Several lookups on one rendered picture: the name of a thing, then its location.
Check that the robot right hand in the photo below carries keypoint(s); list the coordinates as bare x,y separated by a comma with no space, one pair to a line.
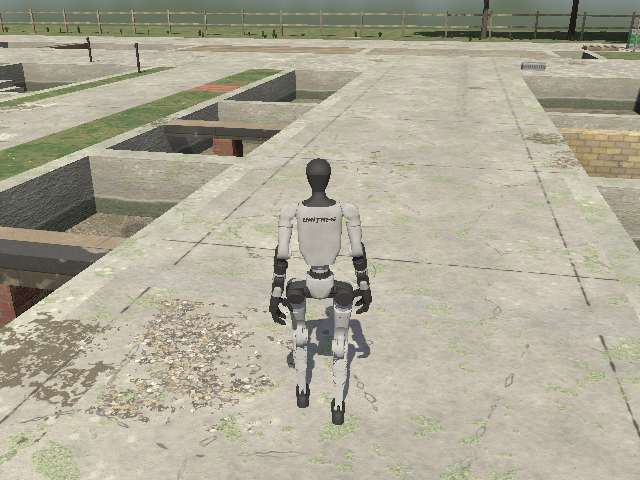
365,300

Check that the humanoid robot torso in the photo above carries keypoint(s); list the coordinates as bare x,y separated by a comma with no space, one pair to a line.
319,237

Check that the left robot thigh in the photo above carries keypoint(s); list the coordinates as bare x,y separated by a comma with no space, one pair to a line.
296,293

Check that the right robot upper arm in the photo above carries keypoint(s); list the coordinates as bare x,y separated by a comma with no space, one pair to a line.
350,211

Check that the right robot forearm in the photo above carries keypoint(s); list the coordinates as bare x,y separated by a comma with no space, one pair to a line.
361,271

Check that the left robot forearm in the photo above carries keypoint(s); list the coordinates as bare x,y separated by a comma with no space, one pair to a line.
279,275

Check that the left robot upper arm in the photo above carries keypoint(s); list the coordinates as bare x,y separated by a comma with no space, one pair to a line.
287,212

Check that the robot left hand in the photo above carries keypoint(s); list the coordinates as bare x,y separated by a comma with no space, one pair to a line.
275,311

